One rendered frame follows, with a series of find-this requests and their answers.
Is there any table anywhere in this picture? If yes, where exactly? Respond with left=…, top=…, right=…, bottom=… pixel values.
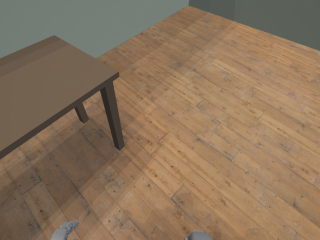
left=0, top=35, right=125, bottom=159

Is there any left robot hand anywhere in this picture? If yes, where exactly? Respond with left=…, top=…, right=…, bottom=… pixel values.
left=49, top=220, right=79, bottom=240

